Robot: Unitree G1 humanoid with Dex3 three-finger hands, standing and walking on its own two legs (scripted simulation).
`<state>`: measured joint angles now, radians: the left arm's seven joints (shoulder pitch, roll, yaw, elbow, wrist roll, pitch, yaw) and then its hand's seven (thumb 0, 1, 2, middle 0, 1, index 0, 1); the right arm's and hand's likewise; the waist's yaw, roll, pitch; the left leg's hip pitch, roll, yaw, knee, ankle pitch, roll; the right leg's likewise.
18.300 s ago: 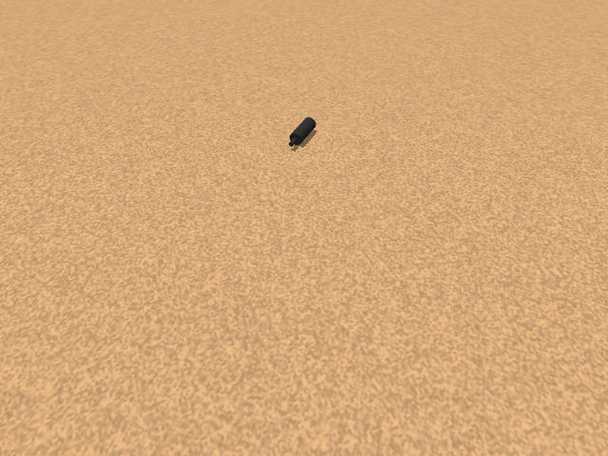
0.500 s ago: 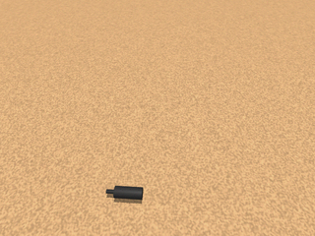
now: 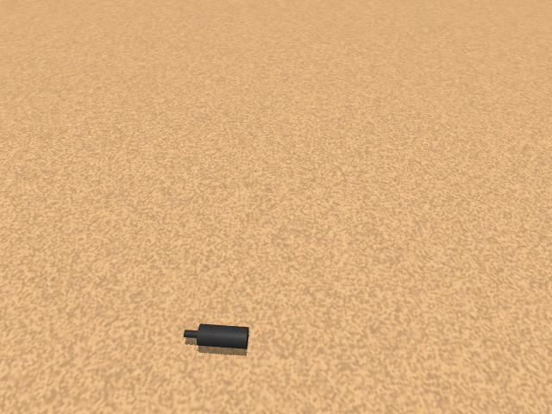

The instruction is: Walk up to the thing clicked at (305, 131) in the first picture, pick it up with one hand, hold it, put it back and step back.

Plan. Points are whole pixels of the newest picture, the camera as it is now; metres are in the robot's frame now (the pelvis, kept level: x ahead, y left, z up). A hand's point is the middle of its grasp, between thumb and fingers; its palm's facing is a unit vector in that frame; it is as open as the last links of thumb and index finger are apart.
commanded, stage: walk up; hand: left
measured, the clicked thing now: (216, 335) +0.49 +0.21 -0.74
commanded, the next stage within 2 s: none
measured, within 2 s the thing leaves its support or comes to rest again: neither
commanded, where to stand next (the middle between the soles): +0.09 +0.00 m, yaw -2 degrees
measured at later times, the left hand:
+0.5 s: hand out of the picture +0.07 +0.27 -0.16, palm faces +0.05 -0.94 -0.34, open 7.4 cm
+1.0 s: hand out of the picture +0.14 +0.30 -0.18, palm faces -0.03 -0.94 -0.35, open 7.4 cm
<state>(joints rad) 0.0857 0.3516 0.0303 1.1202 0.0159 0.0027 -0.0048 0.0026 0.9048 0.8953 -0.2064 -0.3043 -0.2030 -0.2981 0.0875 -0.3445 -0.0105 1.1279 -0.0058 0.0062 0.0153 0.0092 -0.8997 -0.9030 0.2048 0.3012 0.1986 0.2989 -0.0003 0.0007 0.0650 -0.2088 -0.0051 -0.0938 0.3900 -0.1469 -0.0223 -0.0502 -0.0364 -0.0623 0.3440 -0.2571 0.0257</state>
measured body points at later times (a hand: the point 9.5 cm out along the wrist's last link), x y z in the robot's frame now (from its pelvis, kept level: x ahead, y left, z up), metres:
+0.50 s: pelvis +0.02 +0.01 +0.00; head +0.02 +0.01 +0.45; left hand +0.06 +0.31 -0.13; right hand +0.10 -0.30 -0.13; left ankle +0.04 +0.13 -0.73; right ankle -0.04 -0.13 -0.74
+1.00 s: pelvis +0.07 +0.03 -0.01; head +0.15 +0.05 +0.43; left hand +0.14 +0.35 -0.15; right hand +0.19 -0.28 -0.12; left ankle +0.10 +0.15 -0.74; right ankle +0.09 -0.12 -0.70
